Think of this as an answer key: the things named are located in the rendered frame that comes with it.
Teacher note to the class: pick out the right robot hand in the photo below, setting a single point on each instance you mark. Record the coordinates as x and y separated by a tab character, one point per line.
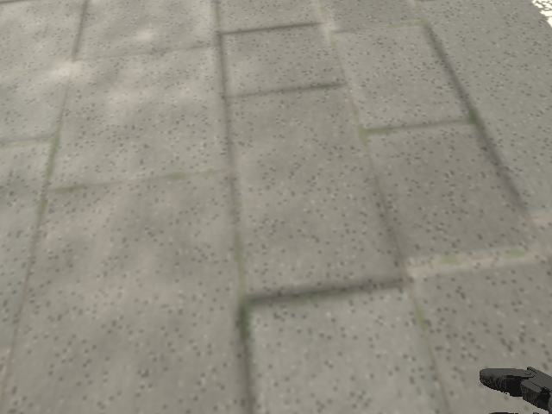
533	385

